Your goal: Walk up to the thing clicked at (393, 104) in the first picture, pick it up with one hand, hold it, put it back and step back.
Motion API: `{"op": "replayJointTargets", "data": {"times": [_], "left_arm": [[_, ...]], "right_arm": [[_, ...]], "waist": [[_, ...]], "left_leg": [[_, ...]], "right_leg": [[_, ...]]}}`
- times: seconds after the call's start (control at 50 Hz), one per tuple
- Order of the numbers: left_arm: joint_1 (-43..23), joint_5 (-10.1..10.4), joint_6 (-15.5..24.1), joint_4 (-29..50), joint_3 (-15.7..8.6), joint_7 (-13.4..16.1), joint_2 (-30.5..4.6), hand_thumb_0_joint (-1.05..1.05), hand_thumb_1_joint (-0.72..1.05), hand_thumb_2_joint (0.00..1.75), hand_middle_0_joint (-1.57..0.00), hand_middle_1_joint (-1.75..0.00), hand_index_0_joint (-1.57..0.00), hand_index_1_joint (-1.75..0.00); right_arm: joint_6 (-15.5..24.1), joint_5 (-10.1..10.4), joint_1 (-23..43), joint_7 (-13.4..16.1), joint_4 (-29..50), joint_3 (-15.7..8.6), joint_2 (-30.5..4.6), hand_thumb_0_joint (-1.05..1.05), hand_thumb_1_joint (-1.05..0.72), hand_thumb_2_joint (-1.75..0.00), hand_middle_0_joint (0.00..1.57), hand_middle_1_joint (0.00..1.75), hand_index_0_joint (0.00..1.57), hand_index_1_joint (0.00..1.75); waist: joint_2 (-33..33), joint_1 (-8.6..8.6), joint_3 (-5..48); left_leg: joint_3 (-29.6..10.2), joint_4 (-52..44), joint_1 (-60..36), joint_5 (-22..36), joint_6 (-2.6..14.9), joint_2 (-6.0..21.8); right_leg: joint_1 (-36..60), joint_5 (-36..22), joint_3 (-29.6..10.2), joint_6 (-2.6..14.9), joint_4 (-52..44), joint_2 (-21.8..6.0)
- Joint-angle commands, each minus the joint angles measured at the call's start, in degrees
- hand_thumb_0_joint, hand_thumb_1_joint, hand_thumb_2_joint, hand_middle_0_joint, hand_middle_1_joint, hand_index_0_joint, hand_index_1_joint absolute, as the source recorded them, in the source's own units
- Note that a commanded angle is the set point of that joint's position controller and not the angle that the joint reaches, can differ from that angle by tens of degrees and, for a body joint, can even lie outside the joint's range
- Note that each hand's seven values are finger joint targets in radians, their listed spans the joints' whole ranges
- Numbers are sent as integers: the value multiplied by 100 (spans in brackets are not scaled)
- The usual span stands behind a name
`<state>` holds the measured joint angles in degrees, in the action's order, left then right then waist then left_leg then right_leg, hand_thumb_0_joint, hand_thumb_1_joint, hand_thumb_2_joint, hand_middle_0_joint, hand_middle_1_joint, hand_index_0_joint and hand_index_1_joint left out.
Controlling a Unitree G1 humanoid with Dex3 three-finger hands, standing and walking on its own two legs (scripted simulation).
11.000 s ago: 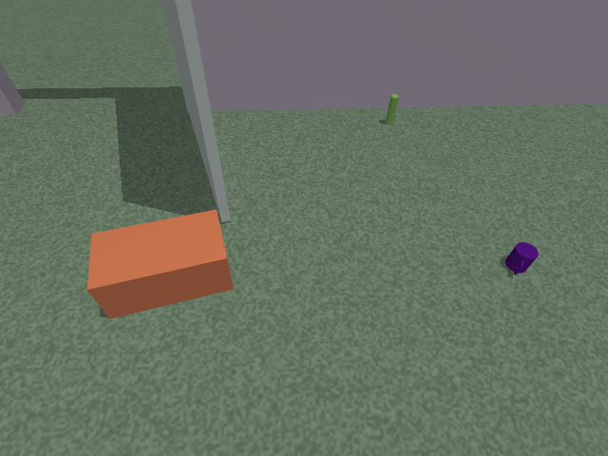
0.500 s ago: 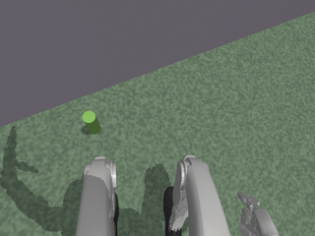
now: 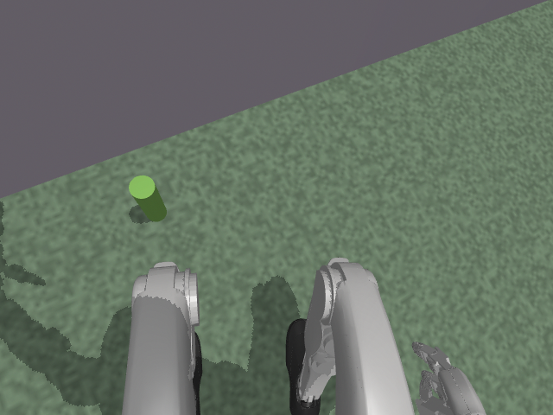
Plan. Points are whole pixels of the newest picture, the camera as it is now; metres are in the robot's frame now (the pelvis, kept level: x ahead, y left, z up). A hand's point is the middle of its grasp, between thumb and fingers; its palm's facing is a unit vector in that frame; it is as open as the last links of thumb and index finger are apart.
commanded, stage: go down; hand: left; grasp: from the side
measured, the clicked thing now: (150, 201) +0.48 +0.22 -0.32
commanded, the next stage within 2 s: approach in 0.56 s
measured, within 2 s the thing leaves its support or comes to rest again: neither
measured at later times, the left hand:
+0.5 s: hand out of the picture +0.41 +0.40 -0.01, palm faces +0.15 -0.99 -0.07, open 17.4 cm
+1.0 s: hand out of the picture +0.43 +0.38 -0.10, palm faces +0.13 -0.99 +0.04, open 17.5 cm
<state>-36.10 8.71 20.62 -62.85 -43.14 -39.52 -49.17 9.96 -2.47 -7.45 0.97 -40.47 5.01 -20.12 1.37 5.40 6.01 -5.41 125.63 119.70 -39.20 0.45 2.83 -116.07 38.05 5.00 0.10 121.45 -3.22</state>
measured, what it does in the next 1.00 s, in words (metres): lowers itself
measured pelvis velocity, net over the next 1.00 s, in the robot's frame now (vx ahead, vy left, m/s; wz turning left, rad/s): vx -0.01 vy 0.01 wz -0.07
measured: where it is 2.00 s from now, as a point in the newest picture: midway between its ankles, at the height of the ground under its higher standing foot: (245, 393)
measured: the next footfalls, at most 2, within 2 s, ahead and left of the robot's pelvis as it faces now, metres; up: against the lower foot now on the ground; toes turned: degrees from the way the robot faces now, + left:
none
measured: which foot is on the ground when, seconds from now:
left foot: down 0.00-1.00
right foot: down 0.00-1.00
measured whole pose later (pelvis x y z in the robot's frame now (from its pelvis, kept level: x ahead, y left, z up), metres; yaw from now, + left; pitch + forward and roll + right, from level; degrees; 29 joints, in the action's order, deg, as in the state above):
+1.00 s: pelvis -0.01 +0.01 -0.06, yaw -4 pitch +28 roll -10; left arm -42.8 13.4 33.2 -75.6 -43.7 -41.8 -54.8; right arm 9.8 -5.7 -3.6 -1.2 -37.7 12.1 -21.9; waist 5.8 9.7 -1.6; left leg -9.0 137.6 127.4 -39.4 1.2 3.2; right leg -122.0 36.8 7.2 -0.8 130.4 -2.0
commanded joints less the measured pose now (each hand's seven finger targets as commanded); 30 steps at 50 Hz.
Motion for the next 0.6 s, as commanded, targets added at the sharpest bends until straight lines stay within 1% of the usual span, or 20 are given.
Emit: {"op": "replayJointTargets", "data": {"times": [0.0, 0.04, 0.08, 0.1, 0.14, 0.18, 0.2, 0.24, 0.28, 0.3, 0.32, 0.34, 0.36, 0.44, 0.46, 0.48, 0.5, 0.54, 0.56, 0.58], "left_arm": [[-1163, 209, 328, 1088, -412, -7, -2406, 0, -54, 4, -5, -3, -4, -4], [-1131, 216, 337, 1031, -384, -34, -2311, 0, -54, 5, -5, -4, -4, -5], [-1187, 211, 356, 1101, -445, -33, -2413, 0, -53, 5, -5, -4, -3, -5], [-1105, 207, 345, 993, -412, -40, -2335, 0, -52, 5, -5, -4, -4, -5], [-1359, 227, 384, 1237, -421, -63, -2456, 0, -52, 5, -5, -5, -4, -5], [-1190, 209, 349, 953, -383, -67, -2315, 0, -52, 6, -5, -4, -3, -5], [-1366, 206, 381, 1164, -395, -71, -2421, 0, -51, 6, -5, -4, -3, -5], [-1424, 205, 384, 1132, -482, -55, -2574, 0, -51, 5, -5, -3, -4, -4], [-1424, 228, 391, 1079, -417, -75, -2410, 0, -52, 6, -5, -3, -3, -5], [-1351, 203, 382, 985, -404, -75, -2423, 0, -51, 6, -5, -4, -3, -5], [-1566, 198, 417, 1251, -458, -75, -2634, 0, -50, 6, -5, -4, -3, -5], [-1362, 186, 391, 998, -504, -65, -2612, 0, -50, 6, -5, -4, -3, -5], [-1448, 168, 387, 1013, -378, -92, -2461, 0, -50, 6, -5, -3, -3, -4], [-1545, 196, 418, 1061, -507, -85, -2685, 0, -50, 5, -5, -3, -4, -4], [-1507, 217, 420, 990, -483, -106, -2659, 0, -51, 5, -5, -3, -4, -4], [-1593, 221, 434, 1016, -434, -127, -2597, 0, -50, 6, -5, -4, -3, -5], [-1590, 240, 431, 949, -467, -129, -2667, 0, -49, 6, -5, -4, -3, -5], [-1589, 243, 455, 975, -521, -147, -2736, 0, -50, 6, -5, -4, -4, -5], [-1432, 239, 423, 782, -554, -160, -2743, 0, -49, 7, -5, -4, -3, -5], [-1648, 240, 455, 1016, -535, -179, -2821, 0, -50, 6, -5, -4, -3, -5]], "right_arm": [[115, 28, -835, 102, 263, -457, -1373, 0, -92, -91, 20, 30, 20, 30], [103, 32, -843, 92, 256, -453, -1399, 0, -92, -91, 20, 30, 20, 30], [92, 20, -844, 98, 243, -454, -1414, 0, -92, -91, 20, 30, 20, 30], [94, 12, -857, 90, 225, -429, -1401, 0, -92, -91, 20, 30, 20, 30], [83, 13, -852, 93, 232, -443, -1424, 0, -92, -91, 20, 30, 20, 30], [81, 6, -877, 86, 219, -421, -1430, 0, -92, -91, 20, 30, 20, 30], [73, -4, -864, 79, 208, -426, -1429, 0, -91, -91, 20, 30, 20, 30], [56, -6, -855, 83, 216, -412, -1434, 0, -92, -91, 20, 30, 20, 30], [45, -25, -868, 73, 201, -381, -1424, 0, -92, -91, 20, 30, 20, 30], [44, -30, -863, 68, 216, -378, -1439, 0, -92, -91, 20, 30, 20, 30], [33, -25, -838, 70, 228, -387, -1457, 0, -92, -91, 20, 30, 20, 30], [14, -24, -844, 72, 231, -373, -1468, 0, -92, -91, 20, 30, 20, 30], [9, -23, -822, 68, 233, -380, -1479, 0, -92, -91, 20, 30, 20, 30], [0, -25, -834, 56, 251, -340, -1469, 0, -92, -91, 20, 30, 20, 30], [-1, -17, -810, 58, 264, -335, -1488, 0, -92, -91, 20, 30, 20, 30], [2, -29, -806, 62, 272, -326, -1479, 0, -92, -91, 20, 30, 20, 30], [2, -35, -808, 64, 264, -308, -1484, 0, -92, -91, 20, 30, 20, 30], [-3, -34, -827, 63, 244, -299, -1501, 0, -92, -91, 20, 30, 20, 30], [-2, -55, -847, 59, 234, -275, -1514, 0, -92, -91, 20, 30, 20, 30], [-17, -53, -839, 67, 245, -271, -1520, 0, -92, -91, 20, 30, 20, 30]], "waist": [[-1304, -224, 3500], [-1342, -208, 3428], [-1394, -226, 3571], [-1422, -214, 3516], [-1557, -198, 3677], [-1525, -180, 3487], [-1557, -206, 3509], [-1528, -212, 3524], [-1534, -162, 3483], [-1473, -152, 3489], [-1642, -197, 3517], [-1619, -220, 3456], [-1658, -148, 3350], [-1531, -148, 3441], [-1527, -138, 3417], [-1528, -45, 3411], [-1460, -78, 3383], [-1516, -94, 3442], [-1520, -107, 3460], [-1647, -94, 3490]], "left_leg": [[155, -1605, -2626, 816, 93, -127], [70, -1642, -2719, 796, 70, -111], [80, -1585, -2798, 853, 71, -113], [70, -1579, -2796, 963, 53, -111], [52, -1559, -2908, 941, 53, -112], [19, -1570, -2856, 923, 40, -105], [51, -1535, -2783, 896, 48, -103], [63, -1504, -2703, 805, 70, -112], [98, -1428, -2695, 898, 70, -117], [80, -1426, -2699, 916, 66, -111], [65, -1461, -2717, 802, 67, -103], [27, -1491, -2771, 832, 52, -95], [-20, -1500, -2785, 741, 48, -83], [37, -1409, -2581, 671, 79, -117], [27, -1398, -2605, 641, 80, -114], [40, -1355, -2542, 641, 88, -121], [75, -1320, -2457, 629, 100, -123], [74, -1264, -2517, 768, 91, -129], [84, -1219, -2590, 952, 76, -125], [66, -1229, -2628, 985, 70, -117]], "right_leg": [[1533, -631, 8, 237, -1160, 266], [1362, -621, 59, 244, -1079, 261], [1416, -677, 48, 239, -1050, 252], [1394, -745, 59, 249, -1005, 251], [1327, -734, 51, 253, -969, 242], [1231, -719, 78, 256, -912, 237], [1241, -702, 58, 254, -920, 239], [1271, -636, 53, 245, -922, 248], [1281, -712, 60, 244, -909, 245], [1266, -701, 72, 243, -887, 246], [1172, -626, 67, 254, -859, 245], [1134, -646, 85, 253, -832, 245], [977, -604, 112, 253, -808, 243], [1177, -538, 101, 229, -859, 249], [1100, -507, 104, 229, -834, 248], [1154, -522, 111, 218, -861, 252], [1230, -501, 91, 213, -867, 256], [1174, -607, 104, 222, -813, 254], [1250, -715, 95, 228, -794, 263], [1195, -749, 108, 242, -749, 254]]}}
